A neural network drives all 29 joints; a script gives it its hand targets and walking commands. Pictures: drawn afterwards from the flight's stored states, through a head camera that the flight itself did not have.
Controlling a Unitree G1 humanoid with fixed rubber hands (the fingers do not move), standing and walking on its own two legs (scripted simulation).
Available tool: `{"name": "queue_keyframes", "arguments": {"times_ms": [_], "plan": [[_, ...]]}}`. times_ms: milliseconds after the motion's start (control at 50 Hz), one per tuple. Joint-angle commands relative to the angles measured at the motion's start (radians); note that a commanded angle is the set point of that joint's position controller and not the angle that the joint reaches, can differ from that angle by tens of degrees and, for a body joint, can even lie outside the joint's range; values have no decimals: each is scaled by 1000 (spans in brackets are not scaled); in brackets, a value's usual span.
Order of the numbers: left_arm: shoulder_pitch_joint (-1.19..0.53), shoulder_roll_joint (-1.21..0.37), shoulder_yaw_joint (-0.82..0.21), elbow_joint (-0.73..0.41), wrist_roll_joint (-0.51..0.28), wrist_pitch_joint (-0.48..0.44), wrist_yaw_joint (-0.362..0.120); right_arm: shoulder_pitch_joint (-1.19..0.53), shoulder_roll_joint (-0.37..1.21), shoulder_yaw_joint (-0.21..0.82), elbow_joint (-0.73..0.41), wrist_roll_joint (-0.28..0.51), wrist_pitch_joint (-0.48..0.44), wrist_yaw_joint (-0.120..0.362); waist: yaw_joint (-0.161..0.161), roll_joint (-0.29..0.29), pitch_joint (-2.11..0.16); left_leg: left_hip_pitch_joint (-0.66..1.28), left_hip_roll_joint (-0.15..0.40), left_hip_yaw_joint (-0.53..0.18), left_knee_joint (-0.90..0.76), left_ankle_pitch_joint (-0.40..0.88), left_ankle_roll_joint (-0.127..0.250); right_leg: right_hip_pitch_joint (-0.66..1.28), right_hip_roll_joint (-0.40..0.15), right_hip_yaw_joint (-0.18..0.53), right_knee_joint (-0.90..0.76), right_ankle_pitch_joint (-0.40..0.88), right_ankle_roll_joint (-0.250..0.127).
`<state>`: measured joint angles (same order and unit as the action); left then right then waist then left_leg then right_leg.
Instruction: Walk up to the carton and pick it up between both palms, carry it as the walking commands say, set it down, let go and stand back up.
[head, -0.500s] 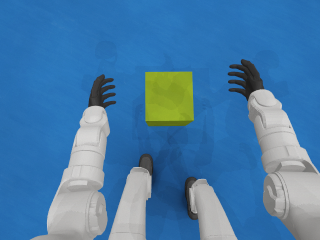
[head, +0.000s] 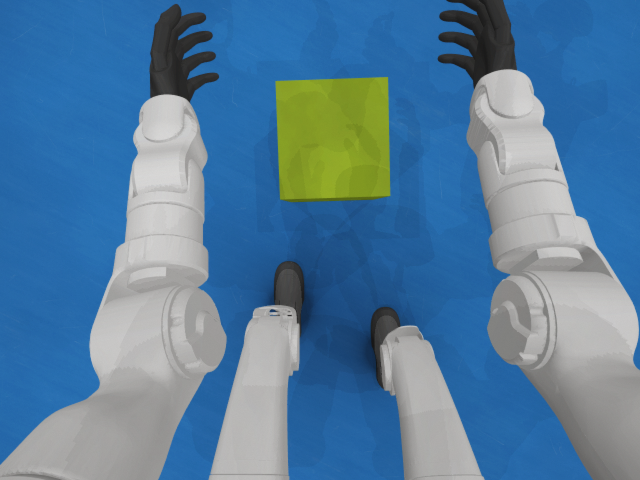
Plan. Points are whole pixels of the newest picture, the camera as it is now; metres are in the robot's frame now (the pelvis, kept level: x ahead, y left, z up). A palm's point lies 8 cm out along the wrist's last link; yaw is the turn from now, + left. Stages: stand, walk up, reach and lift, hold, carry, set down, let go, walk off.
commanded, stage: reach and lift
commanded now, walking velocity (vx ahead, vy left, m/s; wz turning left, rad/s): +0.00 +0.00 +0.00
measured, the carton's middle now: (332, 149) +0.51 +0.04 -0.54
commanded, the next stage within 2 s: none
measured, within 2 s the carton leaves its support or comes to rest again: neither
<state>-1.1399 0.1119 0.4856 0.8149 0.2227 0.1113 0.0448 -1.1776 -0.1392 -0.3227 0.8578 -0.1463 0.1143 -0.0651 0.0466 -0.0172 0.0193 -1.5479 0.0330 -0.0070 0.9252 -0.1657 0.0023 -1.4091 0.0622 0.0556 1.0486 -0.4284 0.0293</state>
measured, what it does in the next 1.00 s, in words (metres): lowers itself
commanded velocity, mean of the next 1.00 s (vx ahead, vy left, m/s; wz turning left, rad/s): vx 0.00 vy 0.00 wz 0.00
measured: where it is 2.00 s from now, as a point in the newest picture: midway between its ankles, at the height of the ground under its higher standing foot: (338, 340)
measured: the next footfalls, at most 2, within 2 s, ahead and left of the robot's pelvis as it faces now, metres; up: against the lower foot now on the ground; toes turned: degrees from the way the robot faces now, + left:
none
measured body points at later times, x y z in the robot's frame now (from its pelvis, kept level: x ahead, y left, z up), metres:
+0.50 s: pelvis -0.03 +0.00 -0.13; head +0.33 +0.02 +0.14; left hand +0.50 +0.21 -0.29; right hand +0.53 -0.12 -0.28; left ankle +0.10 +0.12 -0.63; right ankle +0.00 -0.13 -0.63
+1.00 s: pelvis -0.06 -0.01 -0.24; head +0.32 +0.01 -0.02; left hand +0.51 +0.20 -0.42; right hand +0.53 -0.11 -0.41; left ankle +0.10 +0.12 -0.63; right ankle +0.00 -0.13 -0.63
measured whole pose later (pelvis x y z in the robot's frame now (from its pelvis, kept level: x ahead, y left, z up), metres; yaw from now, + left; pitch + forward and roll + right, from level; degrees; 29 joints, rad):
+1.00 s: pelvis -0.06 -0.01 -0.24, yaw -1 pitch +41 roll -1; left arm -1.58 0.33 0.34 1.13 0.00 0.10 0.10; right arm -1.58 -0.28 -0.14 1.04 0.05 0.13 -0.13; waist 0.06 -0.03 0.35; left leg -2.26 0.04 -0.04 1.88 -0.34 -0.01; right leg -2.08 0.11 0.02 2.07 -0.71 0.04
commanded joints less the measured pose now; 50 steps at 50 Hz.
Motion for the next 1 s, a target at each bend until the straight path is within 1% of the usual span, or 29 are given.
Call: {"name": "queue_keyframes", "arguments": {"times_ms": [0, 100, 220, 300, 500, 640, 720, 840, 920, 980], "plan": [[-162, 59, 12, -95, 18, -26, -11, -182, -54, -8, -98, -19, -24, -8, 16, 0, -1041, 1076, -93, -7, 150, 578, -7, -4, 74, -70, -105, 375, 58], [-172, 56, 22, -72, 25, -32, -18, -202, -35, -13, -74, -24, -34, -17, 20, -10, -986, 929, -98, -2, 224, 509, -7, -92, 79, -72, -22, 306, 56], [-226, 82, 10, -52, 6, -25, -6, -248, -55, -18, -44, -14, -32, -30, 14, 0, -979, 790, -100, 8, 356, 384, -15, -215, 81, -83, 127, 179, 45], [-275, 110, -22, -49, -31, -18, 9, -290, -79, -2, -37, 17, -25, -40, 12, 9, -1027, 734, -101, 21, 465, 341, -21, -271, 81, -92, 235, 138, 39], [-409, 180, -110, -44, -143, 0, 58, -419, -152, 89, -59, 127, -2, -69, 25, 18, -1157, 661, -95, 31, 696, 293, -23, -383, 83, -106, 462, 88, 27], [-500, 228, -146, 32, -198, 4, 80, -499, -188, 134, -17, 173, 11, -78, 28, 14, -1098, 580, -84, 25, 799, 216, -19, -475, 74, -108, 567, 19, 16], [-552, 253, -145, 89, -204, -1, 78, -544, -195, 147, 21, 183, 11, -72, 35, 10, -1030, 521, -76, 24, 849, 171, -13, -525, 66, -105, 616, -19, 13], [-642, 289, -138, 168, -209, -15, 62, -621, -207, 162, 65, 186, 7, -63, 40, 2, -946, 444, -66, 26, 923, 118, -5, -556, 54, -97, 685, -58, 14], [-698, 307, -145, 210, -221, -26, 51, -671, -215, 180, 83, 194, 2, -61, 40, -2, -923, 421, -60, 27, 973, 114, -3, -545, 50, -91, 729, -55, 17], [-728, 327, -149, 239, -232, -37, 47, -699, -220, 199, 92, 208, -1, -61, 49, -4, -912, 416, -55, 27, 1008, 126, -3, -542, 47, -87, 761, -43, 20]]}}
